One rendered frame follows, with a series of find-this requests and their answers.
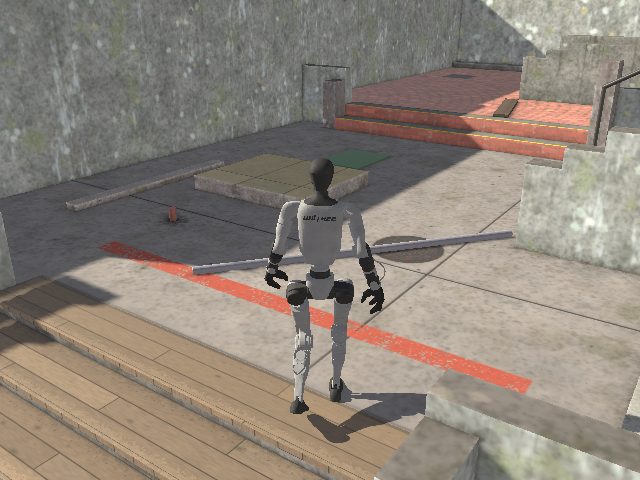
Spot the robot right hand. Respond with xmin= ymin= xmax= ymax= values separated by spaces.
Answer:
xmin=361 ymin=287 xmax=385 ymax=314

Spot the right robot upper arm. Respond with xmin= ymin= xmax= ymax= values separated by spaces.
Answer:
xmin=341 ymin=201 xmax=369 ymax=259

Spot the robot left hand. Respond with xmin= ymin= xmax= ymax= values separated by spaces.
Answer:
xmin=264 ymin=270 xmax=288 ymax=289

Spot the robot left thigh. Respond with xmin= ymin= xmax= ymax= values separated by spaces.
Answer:
xmin=286 ymin=280 xmax=313 ymax=351

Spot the humanoid robot head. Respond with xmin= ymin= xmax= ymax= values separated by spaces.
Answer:
xmin=304 ymin=158 xmax=338 ymax=206

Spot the left robot forearm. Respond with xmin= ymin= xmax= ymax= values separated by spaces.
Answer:
xmin=266 ymin=240 xmax=283 ymax=274

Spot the right robot forearm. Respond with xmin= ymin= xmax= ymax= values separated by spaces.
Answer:
xmin=359 ymin=243 xmax=381 ymax=291

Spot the left robot upper arm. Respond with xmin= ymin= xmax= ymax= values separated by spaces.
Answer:
xmin=272 ymin=201 xmax=300 ymax=255

